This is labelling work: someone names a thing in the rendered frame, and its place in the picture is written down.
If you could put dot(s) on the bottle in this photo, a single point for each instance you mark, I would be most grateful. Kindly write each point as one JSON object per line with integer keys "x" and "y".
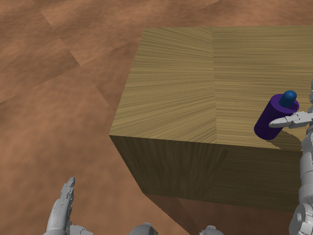
{"x": 279, "y": 106}

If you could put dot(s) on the right robot hand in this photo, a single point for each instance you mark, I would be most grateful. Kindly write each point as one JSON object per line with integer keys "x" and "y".
{"x": 298, "y": 119}

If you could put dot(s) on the right robot arm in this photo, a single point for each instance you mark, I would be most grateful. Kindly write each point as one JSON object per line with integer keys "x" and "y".
{"x": 302, "y": 221}

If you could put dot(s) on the left robot hand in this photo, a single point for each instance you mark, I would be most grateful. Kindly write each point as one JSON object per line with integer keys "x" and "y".
{"x": 60, "y": 214}

